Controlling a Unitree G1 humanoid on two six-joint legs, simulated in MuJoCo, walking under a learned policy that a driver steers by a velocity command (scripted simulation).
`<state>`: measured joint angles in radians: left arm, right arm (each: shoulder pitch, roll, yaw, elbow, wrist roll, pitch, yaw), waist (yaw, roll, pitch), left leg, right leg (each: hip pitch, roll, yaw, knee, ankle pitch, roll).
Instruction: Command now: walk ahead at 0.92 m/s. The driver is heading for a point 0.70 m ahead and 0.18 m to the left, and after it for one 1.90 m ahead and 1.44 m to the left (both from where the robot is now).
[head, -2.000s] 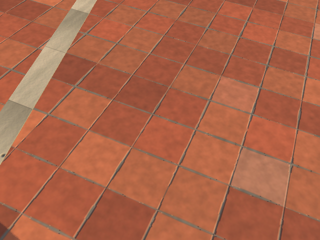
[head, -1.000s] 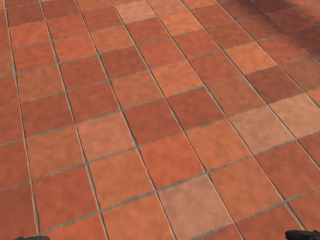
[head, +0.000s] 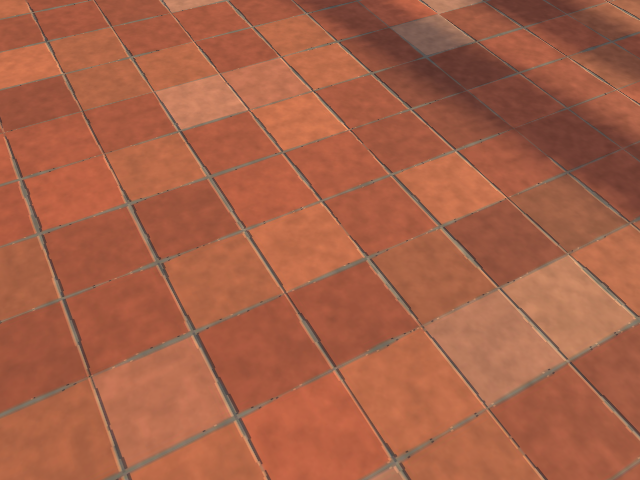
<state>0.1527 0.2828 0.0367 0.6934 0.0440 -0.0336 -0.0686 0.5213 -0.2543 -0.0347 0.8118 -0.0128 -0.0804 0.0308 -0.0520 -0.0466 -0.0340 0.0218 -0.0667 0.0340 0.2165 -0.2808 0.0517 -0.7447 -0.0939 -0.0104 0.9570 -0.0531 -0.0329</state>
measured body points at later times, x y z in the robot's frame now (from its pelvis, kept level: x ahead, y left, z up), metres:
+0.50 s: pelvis +0.43 -0.05 -0.01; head +0.44 -0.04 +0.44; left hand +0.36 +0.22 -0.14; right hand +0.61 -0.28 -0.11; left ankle +0.58 +0.11 -0.66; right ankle +0.32 -0.11 -0.74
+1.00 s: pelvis +0.82 +0.02 -0.01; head +0.85 +0.07 +0.44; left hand +0.94 +0.36 -0.05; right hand +1.04 -0.19 -0.11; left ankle +0.76 +0.04 -0.74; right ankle +1.07 -0.02 -0.70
